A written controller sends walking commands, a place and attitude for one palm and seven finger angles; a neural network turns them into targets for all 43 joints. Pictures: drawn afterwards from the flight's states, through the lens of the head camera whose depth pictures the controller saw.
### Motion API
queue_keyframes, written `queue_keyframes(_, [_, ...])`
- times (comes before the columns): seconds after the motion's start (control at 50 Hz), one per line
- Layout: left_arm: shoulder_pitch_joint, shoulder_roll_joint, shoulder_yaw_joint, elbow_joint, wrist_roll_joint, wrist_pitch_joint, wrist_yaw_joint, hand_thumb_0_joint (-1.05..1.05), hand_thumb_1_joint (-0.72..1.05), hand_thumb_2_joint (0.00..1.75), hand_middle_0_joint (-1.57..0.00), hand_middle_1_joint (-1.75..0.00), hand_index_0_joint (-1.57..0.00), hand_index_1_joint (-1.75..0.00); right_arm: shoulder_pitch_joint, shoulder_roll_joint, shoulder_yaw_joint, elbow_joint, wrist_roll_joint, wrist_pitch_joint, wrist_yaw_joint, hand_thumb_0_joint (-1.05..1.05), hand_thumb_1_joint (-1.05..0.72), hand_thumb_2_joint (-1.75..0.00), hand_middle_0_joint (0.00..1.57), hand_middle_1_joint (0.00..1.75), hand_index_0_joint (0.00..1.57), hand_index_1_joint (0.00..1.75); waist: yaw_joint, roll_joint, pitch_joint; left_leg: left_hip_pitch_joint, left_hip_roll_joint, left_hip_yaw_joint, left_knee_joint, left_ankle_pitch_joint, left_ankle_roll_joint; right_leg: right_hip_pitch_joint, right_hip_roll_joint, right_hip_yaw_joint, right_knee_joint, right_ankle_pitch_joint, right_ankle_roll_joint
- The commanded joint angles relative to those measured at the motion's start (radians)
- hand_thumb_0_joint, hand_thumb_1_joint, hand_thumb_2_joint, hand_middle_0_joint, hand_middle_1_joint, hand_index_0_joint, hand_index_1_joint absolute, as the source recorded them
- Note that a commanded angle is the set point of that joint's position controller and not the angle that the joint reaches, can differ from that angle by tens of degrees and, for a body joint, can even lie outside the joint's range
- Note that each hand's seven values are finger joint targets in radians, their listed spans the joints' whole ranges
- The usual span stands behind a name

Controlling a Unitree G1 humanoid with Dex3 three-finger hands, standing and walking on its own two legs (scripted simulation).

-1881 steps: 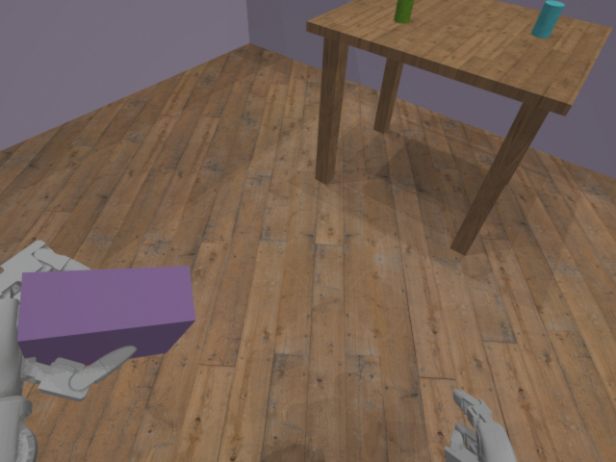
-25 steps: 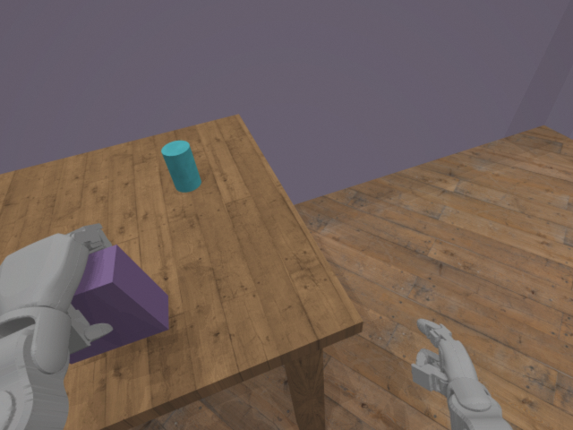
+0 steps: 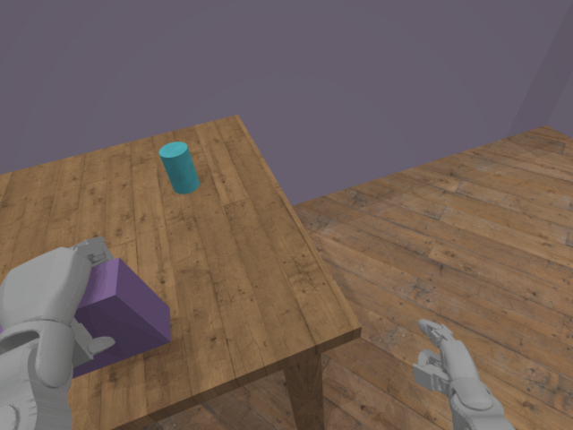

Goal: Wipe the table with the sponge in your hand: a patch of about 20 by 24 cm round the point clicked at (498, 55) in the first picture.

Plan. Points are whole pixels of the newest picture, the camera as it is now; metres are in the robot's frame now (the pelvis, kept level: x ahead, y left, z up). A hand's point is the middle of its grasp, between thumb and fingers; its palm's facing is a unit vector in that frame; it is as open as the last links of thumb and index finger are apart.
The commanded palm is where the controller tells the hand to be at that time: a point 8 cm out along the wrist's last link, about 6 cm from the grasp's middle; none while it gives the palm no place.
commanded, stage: bring the sponge back beside the body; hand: left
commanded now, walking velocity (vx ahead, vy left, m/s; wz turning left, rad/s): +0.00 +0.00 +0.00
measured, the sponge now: (105, 328) +0.19 +0.28 +0.08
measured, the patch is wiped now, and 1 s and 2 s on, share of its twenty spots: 1.00 1.00 1.00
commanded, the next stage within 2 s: step back with the hand held close in 0.38 s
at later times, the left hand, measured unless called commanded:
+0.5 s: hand (92, 310) +0.19 +0.27 +0.13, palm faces +0.13 -0.17 -0.98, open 9.8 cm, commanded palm +0.16 +0.27 +0.20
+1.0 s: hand (66, 311) +0.17 +0.27 +0.17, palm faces +0.41 -0.79 -0.46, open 9.8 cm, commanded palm +0.12 +0.30 +0.20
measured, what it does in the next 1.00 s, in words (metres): stands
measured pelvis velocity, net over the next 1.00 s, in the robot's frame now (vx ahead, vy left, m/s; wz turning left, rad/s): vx -0.04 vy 0.02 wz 0.02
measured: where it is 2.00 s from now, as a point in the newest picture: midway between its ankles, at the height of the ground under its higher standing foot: outside the picture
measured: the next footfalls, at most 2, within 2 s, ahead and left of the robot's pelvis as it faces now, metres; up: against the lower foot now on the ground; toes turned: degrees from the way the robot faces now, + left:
right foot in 1.40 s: -0.07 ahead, -0.11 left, +0.00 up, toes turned +4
left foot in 1.70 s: -0.07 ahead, +0.13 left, +0.00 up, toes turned -1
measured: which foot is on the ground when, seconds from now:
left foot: down 0.00-1.00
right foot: down 0.00-1.00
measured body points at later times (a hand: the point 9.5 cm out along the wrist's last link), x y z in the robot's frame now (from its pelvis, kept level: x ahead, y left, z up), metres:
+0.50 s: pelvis +0.00 -0.01 +0.00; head -0.02 -0.06 +0.45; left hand +0.18 +0.28 +0.19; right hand +0.26 -0.20 -0.07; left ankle -0.02 +0.10 -0.74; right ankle +0.00 -0.10 -0.74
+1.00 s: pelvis -0.04 +0.02 -0.02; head -0.03 +0.01 +0.43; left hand +0.14 +0.31 +0.19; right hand +0.11 -0.23 -0.11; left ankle -0.02 +0.10 -0.74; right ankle +0.00 -0.10 -0.74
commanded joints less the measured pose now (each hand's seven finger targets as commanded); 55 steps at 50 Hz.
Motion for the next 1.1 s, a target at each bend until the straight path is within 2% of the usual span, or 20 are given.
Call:
queue_keyframes(0.0, [-0.163, 0.224, 0.161, -0.189, 0.054, -0.021, 0.052, 0.00, 0.10, 1.30, -1.20, -1.60, -1.20, -1.60, -0.235, -0.093, -0.042, -0.186, -0.003, -0.056, -0.008, 0.00, -0.90, -0.90, 0.20, 0.30, 0.20, 0.30, -0.003, -0.048, -0.158, -0.009, 0.028, -0.069, -0.046, 0.297, 0.006, 0.088, -0.028, 0.076, -0.038, 0.223, -0.035])
queue_keyframes(0.14, [-0.177, 0.231, 0.159, -0.191, 0.061, -0.028, 0.056, 0.00, 0.10, 1.30, -1.20, -1.60, -1.20, -1.60, -0.233, -0.094, -0.045, -0.185, -0.004, -0.053, -0.011, 0.00, -0.90, -0.90, 0.20, 0.30, 0.20, 0.30, -0.004, -0.052, -0.178, 0.004, 0.021, -0.068, -0.037, 0.309, 0.010, 0.102, -0.034, 0.083, -0.037, 0.250, -0.033])
queue_keyframes(0.16, [-0.180, 0.235, 0.160, -0.207, 0.066, -0.020, 0.055, 0.00, 0.10, 1.30, -1.20, -1.60, -1.20, -1.60, -0.258, -0.092, -0.041, -0.192, 0.000, -0.059, -0.010, 0.00, -0.90, -0.90, 0.20, 0.30, 0.20, 0.30, -0.004, -0.009, -0.166, 0.004, 0.023, -0.075, -0.043, 0.296, 0.007, 0.088, -0.022, 0.106, -0.042, 0.227, -0.042])
queue_keyframes(0.34, [-0.156, 0.232, 0.162, -0.164, 0.051, -0.025, 0.054, 0.00, 0.10, 1.30, -1.20, -1.60, -1.20, -1.60, -0.233, -0.094, -0.045, -0.184, -0.002, -0.055, -0.012, 0.00, -0.90, -0.90, 0.20, 0.30, 0.20, 0.30, -0.007, -0.073, -0.166, -0.009, 0.016, -0.057, -0.025, 0.286, 0.012, 0.096, -0.039, 0.098, -0.041, 0.254, -0.026])
queue_keyframes(0.46, [-0.170, 0.246, 0.170, -0.190, 0.057, -0.024, 0.057, 0.00, 0.10, 1.30, -1.20, -1.60, -1.20, -1.60, -0.261, -0.094, -0.042, -0.194, 0.000, -0.066, -0.013, 0.00, -0.90, -0.90, 0.20, 0.30, 0.20, 0.30, -0.005, -0.024, -0.159, -0.012, 0.014, -0.067, -0.031, 0.258, 0.010, 0.083, -0.029, 0.122, -0.049, 0.204, -0.033])
queue_keyframes(0.48, [-0.168, 0.127, 0.067, -0.038, 0.068, -0.010, 0.052, 0.00, 0.10, 1.30, -1.20, -1.60, -1.20, -1.60, -0.231, -0.091, -0.037, -0.173, 0.002, -0.062, -0.019, 0.00, -0.90, -0.90, 0.20, 0.30, 0.20, 0.30, -0.035, -0.078, -0.083, -0.036, 0.017, -0.045, -0.035, 0.228, 0.008, 0.031, -0.028, 0.082, -0.058, 0.155, -0.025])
queue_keyframes(0.5, [-0.388, 0.061, 0.372, -0.309, -0.794, -0.290, 0.091, 0.00, 0.10, 1.30, -1.20, -1.60, -1.20, -1.60, -0.032, -0.062, -0.067, -0.374, 0.005, -0.072, -0.019, 0.00, -0.90, -0.90, 0.20, 0.30, 0.20, 0.30, -0.126, -0.208, 0.065, -0.038, 0.032, -0.072, 0.056, 0.073, 0.020, -0.174, -0.070, 0.198, -0.137, 0.224, -0.002])
queue_keyframes(0.52, [-0.128, 0.130, 0.388, -0.039, -0.789, -0.376, 0.107, 0.00, 0.10, 1.30, -1.20, -1.60, -1.20, -1.60, 0.030, -0.068, -0.040, -0.279, -0.022, -0.083, -0.023, 0.00, -0.90, -0.90, 0.20, 0.30, 0.20, 0.30, -0.100, -0.290, -0.023, -0.019, 0.034, -0.084, 0.088, 0.067, 0.024, -0.161, -0.110, 0.160, -0.120, 0.191, -0.012])
queue_keyframes(0.54, [-0.066, 0.042, 0.315, -0.027, -0.794, -0.415, 0.103, 0.00, 0.10, 1.30, -1.20, -1.60, -1.20, -1.60, 0.001, -0.050, -0.043, -0.281, -0.016, -0.078, -0.016, 0.00, -0.90, -0.90, 0.20, 0.30, 0.20, 0.30, -0.100, -0.264, -0.024, -0.027, 0.028, -0.083, 0.090, 0.081, 0.019, -0.171, -0.126, 0.147, -0.106, 0.199, -0.016])
queue_keyframes(0.56, [-0.050, 0.090, 0.418, -0.123, -0.818, -0.467, 0.125, 0.00, 0.10, 1.30, -1.20, -1.60, -1.20, -1.60, 0.078, -0.058, -0.060, -0.286, -0.009, -0.073, -0.022, 0.00, -0.90, -0.90, 0.20, 0.30, 0.20, 0.30, -0.104, -0.282, -0.074, -0.019, 0.046, -0.093, 0.122, 0.099, 0.015, -0.158, -0.174, 0.171, -0.112, 0.218, 0.001])
queue_keyframes(0.58, [-0.041, 0.074, 0.401, -0.202, -0.833, -0.510, 0.133, 0.00, 0.10, 1.30, -1.20, -1.60, -1.20, -1.60, 0.074, -0.059, -0.061, -0.278, -0.010, -0.074, -0.029, 0.00, -0.90, -0.90, 0.20, 0.30, 0.20, 0.30, -0.114, -0.260, -0.132, -0.023, 0.058, -0.086, 0.155, 0.113, 0.014, -0.137, -0.221, 0.163, -0.095, 0.251, -0.006])
queue_keyframes(0.62, [0.027, 0.099, 0.443, -0.328, -0.849, -0.576, 0.159, 0.00, 0.10, 1.30, -1.20, -1.60, -1.20, -1.60, 0.079, -0.066, -0.069, -0.272, -0.016, -0.075, -0.038, 0.00, -0.90, -0.90, 0.20, 0.30, 0.20, 0.30, -0.122, -0.147, -0.209, -0.046, 0.080, -0.084, 0.170, 0.170, 0.010, -0.094, -0.271, 0.154, -0.038, 0.342, -0.023])
queue_keyframes(0.66, [0.112, 0.151, 0.509, -0.416, -0.857, -0.623, 0.185, 0.00, 0.10, 1.30, -1.20, -1.60, -1.20, -1.60, 0.086, -0.082, -0.075, -0.266, -0.020, -0.077, -0.042, 0.00, -0.90, -0.90, 0.20, 0.30, 0.20, 0.30, -0.123, -0.016, -0.241, -0.079, 0.115, -0.121, 0.157, 0.266, 0.008, -0.075, -0.270, 0.143, 0.033, 0.383, -0.031])
queue_keyframes(0.68, [0.161, 0.105, 0.494, -0.434, -0.857, -0.640, 0.190, 0.00, 0.10, 1.30, -1.20, -1.60, -1.20, -1.60, 0.089, -0.074, -0.076, -0.262, -0.024, -0.075, -0.042, 0.00, -0.90, -0.90, 0.20, 0.30, 0.20, 0.30, -0.127, 0.036, -0.259, -0.107, 0.136, -0.141, 0.149, 0.308, 0.015, -0.058, -0.254, 0.120, 0.067, 0.388, -0.026])
queue_keyframes(0.76, [0.226, 0.120, 0.554, -0.412, -0.854, -0.669, 0.204, 0.00, 0.10, 1.30, -1.20, -1.60, -1.20, -1.60, 0.095, -0.084, -0.100, -0.239, -0.028, -0.078, -0.040, 0.00, -0.90, -0.90, 0.20, 0.30, 0.20, 0.30, -0.130, 0.057, -0.258, -0.183, 0.176, -0.200, 0.135, 0.380, 0.013, -0.070, -0.210, 0.084, 0.135, 0.309, -0.011])
queue_keyframes(0.8, [0.236, 0.080, 0.536, -0.367, -0.856, -0.678, 0.198, 0.00, 0.10, 1.30, -1.20, -1.60, -1.20, -1.60, 0.115, -0.081, -0.106, -0.232, -0.029, -0.084, -0.040, 0.00, -0.90, -0.90, 0.20, 0.30, 0.20, 0.30, -0.136, -0.022, -0.254, -0.189, 0.190, -0.211, 0.114, 0.377, 0.018, -0.097, -0.172, 0.054, 0.152, 0.188, 0.004])
queue_keyframes(0.9, [0.200, 0.028, 0.492, -0.251, -0.856, -0.675, 0.186, 0.00, 0.10, 1.30, -1.20, -1.60, -1.20, -1.60, 0.118, -0.102, -0.112, -0.224, -0.033, -0.114, -0.044, 0.00, -0.90, -0.90, 0.20, 0.30, 0.20, 0.30, -0.132, -0.035, -0.170, -0.261, 0.217, -0.251, 0.009, 0.217, 0.042, -0.156, -0.096, 0.023, 0.181, -0.055, 0.033])
queue_keyframes(0.98, [0.114, -0.003, 0.437, -0.259, -0.840, -0.682, 0.181, 0.00, 0.10, 1.30, -1.20, -1.60, -1.20, -1.60, 0.106, -0.105, -0.100, -0.226, -0.034, -0.133, -0.048, 0.00, -0.90, -0.90, 0.20, 0.30, 0.20, 0.30, -0.133, -0.096, -0.110, -0.409, 0.199, -0.239, -0.009, -0.082, 0.052, -0.101, -0.109, 0.052, 0.162, -0.011, 0.025])
queue_keyframes(1.06, [0.049, 0.062, 0.466, -0.321, -0.824, -0.705, 0.193, 0.00, 0.10, 1.30, -1.20, -1.60, -1.20, -1.60, 0.104, -0.107, -0.102, -0.223, -0.039, -0.144, -0.048, 0.00, -0.90, -0.90, 0.20, 0.30, 0.20, 0.30, -0.145, -0.156, -0.067, -0.457, 0.140, -0.202, 0.098, -0.290, 0.038, -0.171, -0.211, 0.191, 0.036, -0.060, -0.025])
queue_keyframes(1.08, [0.056, 0.034, 0.447, -0.333, -0.826, -0.715, 0.193, 0.00, 0.10, 1.30, -1.20, -1.60, -1.20, -1.60, 0.108, -0.086, -0.092, -0.211, -0.045, -0.146, -0.046, 0.00, -0.90, -0.90, 0.20, 0.30, 0.20, 0.30, -0.149, -0.145, -0.082, -0.439, 0.134, -0.194, 0.119, -0.279, 0.035, -0.182, -0.227, 0.197, 0.017, -0.078, -0.035])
